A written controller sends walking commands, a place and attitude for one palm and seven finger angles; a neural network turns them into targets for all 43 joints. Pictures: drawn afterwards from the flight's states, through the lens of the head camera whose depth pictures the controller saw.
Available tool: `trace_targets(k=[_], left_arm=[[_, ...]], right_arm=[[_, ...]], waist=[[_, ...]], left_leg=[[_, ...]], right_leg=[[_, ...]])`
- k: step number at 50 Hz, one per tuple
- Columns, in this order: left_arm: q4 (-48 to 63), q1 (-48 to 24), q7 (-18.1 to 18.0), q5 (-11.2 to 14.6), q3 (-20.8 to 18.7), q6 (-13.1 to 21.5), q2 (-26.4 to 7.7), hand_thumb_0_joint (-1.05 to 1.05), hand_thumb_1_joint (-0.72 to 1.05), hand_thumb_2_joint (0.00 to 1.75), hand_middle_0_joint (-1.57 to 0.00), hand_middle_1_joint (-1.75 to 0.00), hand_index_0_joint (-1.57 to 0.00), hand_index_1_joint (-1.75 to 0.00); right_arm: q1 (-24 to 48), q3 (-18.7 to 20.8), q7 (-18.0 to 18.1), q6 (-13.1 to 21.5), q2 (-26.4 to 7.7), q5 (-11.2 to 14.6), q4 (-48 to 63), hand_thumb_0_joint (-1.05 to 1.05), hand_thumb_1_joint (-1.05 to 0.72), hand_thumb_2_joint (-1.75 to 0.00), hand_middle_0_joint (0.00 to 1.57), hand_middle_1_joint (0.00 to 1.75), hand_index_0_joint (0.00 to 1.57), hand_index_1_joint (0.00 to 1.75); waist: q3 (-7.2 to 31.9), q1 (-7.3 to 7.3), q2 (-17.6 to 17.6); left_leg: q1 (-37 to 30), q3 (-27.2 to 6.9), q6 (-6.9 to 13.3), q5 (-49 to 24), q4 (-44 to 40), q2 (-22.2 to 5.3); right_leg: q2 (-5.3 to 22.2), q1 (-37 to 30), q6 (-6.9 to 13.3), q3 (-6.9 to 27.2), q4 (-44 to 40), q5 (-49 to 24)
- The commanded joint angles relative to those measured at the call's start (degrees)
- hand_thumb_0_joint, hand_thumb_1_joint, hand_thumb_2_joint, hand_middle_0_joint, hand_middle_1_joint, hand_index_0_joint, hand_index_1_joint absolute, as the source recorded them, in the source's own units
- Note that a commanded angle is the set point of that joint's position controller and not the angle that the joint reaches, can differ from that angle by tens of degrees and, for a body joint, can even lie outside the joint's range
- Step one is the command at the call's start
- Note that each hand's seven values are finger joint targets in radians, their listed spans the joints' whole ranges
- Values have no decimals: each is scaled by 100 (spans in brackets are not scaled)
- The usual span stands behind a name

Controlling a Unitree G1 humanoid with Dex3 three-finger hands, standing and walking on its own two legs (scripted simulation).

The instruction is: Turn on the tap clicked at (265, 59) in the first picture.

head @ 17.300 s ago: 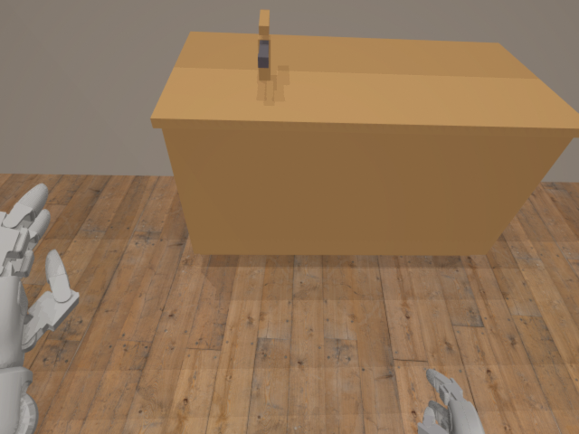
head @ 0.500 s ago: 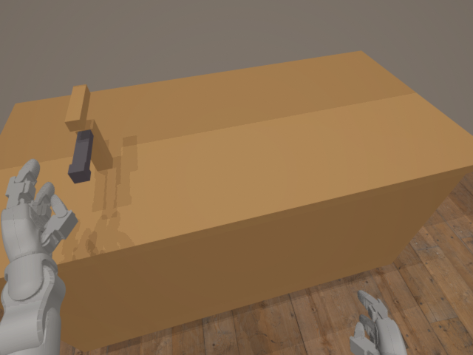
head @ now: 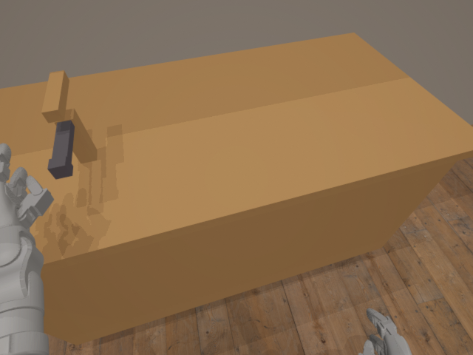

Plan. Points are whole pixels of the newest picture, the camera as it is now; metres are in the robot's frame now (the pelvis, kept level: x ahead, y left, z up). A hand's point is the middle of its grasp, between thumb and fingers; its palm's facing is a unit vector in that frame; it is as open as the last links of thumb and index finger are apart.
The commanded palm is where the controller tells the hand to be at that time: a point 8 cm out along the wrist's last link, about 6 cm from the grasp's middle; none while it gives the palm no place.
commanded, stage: reach beside the lever's end, fingers flat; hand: left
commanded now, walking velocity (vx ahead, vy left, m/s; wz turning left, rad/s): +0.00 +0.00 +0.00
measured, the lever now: (60, 167) +0.39 +0.34 +0.10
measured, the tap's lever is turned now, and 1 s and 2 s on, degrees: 0 0 7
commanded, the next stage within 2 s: push the lever round in 0.86 s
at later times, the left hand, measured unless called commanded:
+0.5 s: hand (49, 179) +0.36 +0.35 +0.10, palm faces +0.56 -0.82 -0.10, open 7.8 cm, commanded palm +0.30 +0.39 +0.09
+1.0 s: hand (45, 182) +0.36 +0.36 +0.09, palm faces +0.58 -0.81 -0.08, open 7.8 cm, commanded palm +0.31 +0.39 +0.09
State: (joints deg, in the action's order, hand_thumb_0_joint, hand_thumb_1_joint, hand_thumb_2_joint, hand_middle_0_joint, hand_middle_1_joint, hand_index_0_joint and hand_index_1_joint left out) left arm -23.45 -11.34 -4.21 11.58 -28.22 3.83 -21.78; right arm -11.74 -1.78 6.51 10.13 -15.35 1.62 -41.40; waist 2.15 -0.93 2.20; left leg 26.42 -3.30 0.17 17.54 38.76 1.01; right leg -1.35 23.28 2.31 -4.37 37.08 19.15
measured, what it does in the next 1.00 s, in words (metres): stands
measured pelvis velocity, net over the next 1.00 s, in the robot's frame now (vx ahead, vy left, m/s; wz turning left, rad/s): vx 0.00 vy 0.01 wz -0.01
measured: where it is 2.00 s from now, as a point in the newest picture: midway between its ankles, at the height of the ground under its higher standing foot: outside the picture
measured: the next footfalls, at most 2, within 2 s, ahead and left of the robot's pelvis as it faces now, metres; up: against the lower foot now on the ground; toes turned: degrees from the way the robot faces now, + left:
none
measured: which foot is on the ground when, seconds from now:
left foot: down 0.00-1.00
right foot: down 0.00-1.00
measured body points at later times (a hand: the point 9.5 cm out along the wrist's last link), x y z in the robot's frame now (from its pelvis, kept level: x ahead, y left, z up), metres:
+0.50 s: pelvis +0.01 +0.01 +0.00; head +0.05 +0.00 +0.44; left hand +0.33 +0.39 +0.10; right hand +0.10 -0.27 -0.12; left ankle +0.02 +0.12 -0.72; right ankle +0.00 -0.09 -0.72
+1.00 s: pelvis +0.00 +0.01 -0.01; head +0.05 +0.02 +0.44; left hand +0.32 +0.40 +0.10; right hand +0.13 -0.25 -0.11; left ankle +0.02 +0.12 -0.72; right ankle +0.00 -0.09 -0.72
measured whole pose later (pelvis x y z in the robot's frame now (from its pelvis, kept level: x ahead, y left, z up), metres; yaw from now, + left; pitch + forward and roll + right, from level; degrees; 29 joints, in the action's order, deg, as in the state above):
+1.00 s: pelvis +0.00 +0.01 -0.01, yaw -1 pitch +9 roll -2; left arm -36.0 -18.2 -2.3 8.9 -32.6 9.6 -25.5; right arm -14.2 -1.4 5.0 5.1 -15.1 1.0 -38.7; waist 4.1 1.0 1.5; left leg 31.4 -2.8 0.9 19.2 42.1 0.7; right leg -1.7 27.6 1.6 -3.9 38.6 19.6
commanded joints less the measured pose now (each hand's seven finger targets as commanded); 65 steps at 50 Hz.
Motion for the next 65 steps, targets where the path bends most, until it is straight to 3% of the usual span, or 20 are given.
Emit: trace_targets(k=[1,3,9,14,15,20,24,25,27,30,33,37,43,46,47,50,55,58,64,65], left_arm=[[960,-1689,20,-68,-727,559,-2092,0,90,90,-15,-16,-15,-16],[843,-1611,47,-89,-763,647,-2136,0,90,90,-15,-15,-15,-15],[165,-1846,218,-123,-734,774,-2206,0,90,90,-15,-15,-15,-15],[-9,-2371,328,-191,-733,956,-2398,0,90,90,-15,-15,-15,-15],[-40,-2365,298,-220,-944,1020,-2615,0,90,90,-15,-15,-15,-15],[250,-1810,316,-182,-910,1203,-2415,0,90,90,-15,-15,-15,-15],[36,-1479,351,-68,-974,1014,-2326,0,90,90,-15,-15,-15,-15],[13,-1352,324,-77,-1172,988,-2502,0,90,90,-15,-15,-15,-15],[16,-1339,310,-64,-1189,924,-2520,0,90,90,-15,-15,-15,-15],[647,-1598,237,-173,-995,1084,-2393,0,90,90,-15,-15,-15,-15],[811,-1708,208,-158,-761,1229,-2137,0,90,90,-15,-15,-15,-15],[344,-2164,314,-87,-458,1153,-1867,0,90,90,-15,-15,-15,-15],[-76,-2340,357,-151,-605,847,-2266,0,90,90,-15,-15,-15,-15],[213,-2603,188,-236,-774,1015,-2467,0,90,90,-15,-15,-15,-15],[198,-2427,139,-259,-926,1080,-2590,0,90,90,-15,-15,-15,-15],[408,-2270,95,-298,-742,1242,-2323,0,90,90,-15,-15,-15,-15],[127,-1598,278,-95,-449,935,-1774,0,90,90,-15,-15,-15,-15],[-16,-1840,267,-16,-551,716,-1926,0,90,90,-15,-15,-15,-15],[833,-2219,-195,-295,-728,1170,-2173,0,90,90,-15,-15,-15,-15],[798,-2202,-250,-349,-825,1232,-2301,0,90,90,-15,-15,-15,-15]], right_arm=[[28,340,16,201,-818,-46,762,0,-90,-90,20,30,20,30],[-34,344,-40,148,-813,-47,802,0,-90,-90,20,30,20,30],[-265,390,-87,-16,-907,-21,788,0,-90,-90,20,30,20,30],[-467,434,-87,-102,-959,-34,725,0,-90,-90,20,30,20,30],[-514,449,-82,-134,-980,-59,687,0,-90,-90,20,30,20,30],[-546,486,-174,-191,-945,-82,775,0,-90,-90,20,30,20,30],[-511,486,-186,-269,-937,-32,835,0,-90,-90,20,30,20,30],[-497,486,-180,-288,-950,-30,843,0,-90,-90,20,30,20,30],[-461,473,-175,-319,-938,-20,888,0,-90,-90,20,30,20,30],[-389,459,-185,-301,-893,-60,938,0,-90,-90,20,30,20,30],[-382,454,-185,-262,-880,-85,894,0,-90,-90,20,30,20,30],[-346,431,-88,-241,-914,-36,769,0,-90,-90,20,30,20,30],[-342,372,-15,-253,-942,-17,793,0,-90,-90,20,30,20,30],[-363,371,-43,-277,-906,-73,824,0,-90,-90,20,30,20,30],[-376,383,-70,-277,-894,-86,848,0,-90,-90,20,30,20,30],[-381,382,-145,-289,-870,-115,860,0,-90,-90,20,30,20,30],[-391,421,-182,-341,-910,-16,899,0,-90,-90,20,30,20,30],[-369,414,-116,-374,-952,30,899,0,-90,-90,20,30,20,30],[-364,445,-159,-339,-856,-119,840,0,-90,-90,20,30,20,30],[-376,433,-155,-363,-877,-138,788,0,-90,-90,20,30,20,30]], waist=[[1736,10,224],[1704,-20,402],[1418,142,163],[1630,240,345],[1721,203,301],[2111,56,504],[1697,53,234],[1648,-18,201],[1446,13,132],[1573,64,637],[1600,167,673],[1327,339,285],[1479,247,273],[1796,206,457],[1868,113,572],[1962,123,748],[1629,138,287],[1309,171,-46],[1847,146,558],[1827,164,410]], left_leg=[[-645,13,166,-1187,-364,69],[-598,18,152,-1312,-331,58],[-372,35,196,-1188,-281,23],[-464,11,203,-1200,-214,17],[-458,8,217,-1319,-162,5],[-704,-8,187,-1851,-113,-20],[-402,13,190,-1552,-220,-14],[-350,10,203,-1594,-218,-25],[-248,14,207,-1419,-260,-19],[-523,-4,194,-1571,-235,-45],[-695,-64,161,-1526,-216,-65],[-552,-136,159,-864,-295,-64],[-392,-124,172,-708,-319,-9],[-545,-141,143,-981,-269,-18],[-563,-140,125,-1102,-246,-27],[-729,-123,108,-1531,-139,-52],[-577,-112,118,-1625,-197,-84],[-245,-97,158,-1059,-323,-47],[-635,-62,137,-1412,-177,-43],[-573,-76,156,-1441,-147,-57]], right_leg=[[64,-624,-145,288,-460,-1563],[45,-603,-128,276,-414,-1659],[1,-326,-151,259,-398,-1552],[-22,-184,-137,289,-359,-1469],[-27,-236,-133,291,-327,-1571],[-47,-447,-108,286,-243,-1882],[-48,-398,-141,250,-309,-1732],[-40,-471,-130,254,-316,-1783],[-43,-389,-145,251,-345,-1666],[-52,-262,-108,264,-309,-1570],[-87,-86,-90,251,-288,-1401],[-78,183,-102,226,-369,-922],[-23,49,-115,255,-406,-891],[-35,-56,-100,246,-317,-1063],[-50,-116,-78,255,-284,-1128],[-71,-120,-57,245,-212,-1379],[-79,-153,-88,188,-304,-1494],[-58,-137,-121,200,-411,-1253],[-65,-190,-89,284,-256,-1421],[-71,-214,-91,286,-241,-1457]])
